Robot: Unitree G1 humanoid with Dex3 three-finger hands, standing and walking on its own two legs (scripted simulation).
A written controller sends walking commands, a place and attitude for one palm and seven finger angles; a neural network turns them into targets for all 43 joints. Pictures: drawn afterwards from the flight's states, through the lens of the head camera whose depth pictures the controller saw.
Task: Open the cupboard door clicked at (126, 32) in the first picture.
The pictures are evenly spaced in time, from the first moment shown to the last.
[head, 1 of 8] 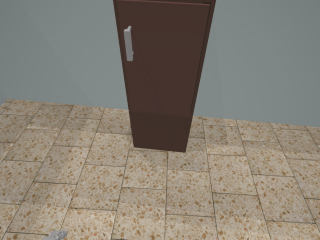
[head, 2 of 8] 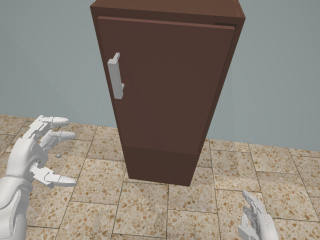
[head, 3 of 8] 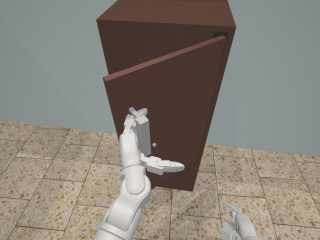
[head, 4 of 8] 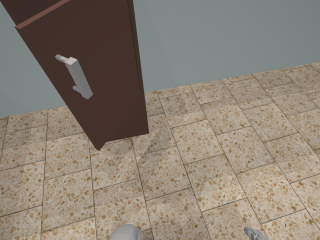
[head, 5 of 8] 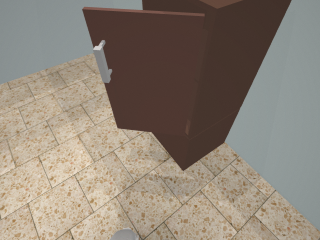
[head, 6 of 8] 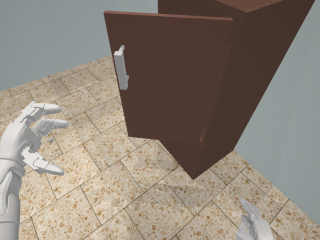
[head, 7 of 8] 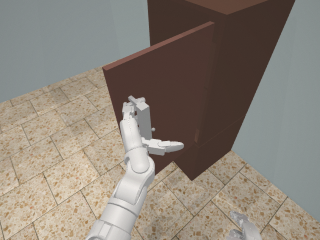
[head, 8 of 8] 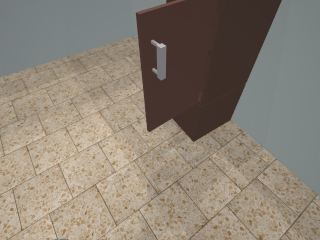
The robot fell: no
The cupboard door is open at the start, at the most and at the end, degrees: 0 96 94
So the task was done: yes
